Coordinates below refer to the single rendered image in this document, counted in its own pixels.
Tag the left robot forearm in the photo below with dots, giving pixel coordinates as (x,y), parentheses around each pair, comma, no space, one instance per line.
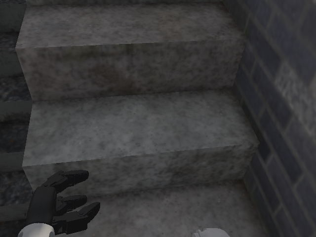
(37,230)

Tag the robot left hand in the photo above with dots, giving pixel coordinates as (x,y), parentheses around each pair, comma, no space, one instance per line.
(46,207)

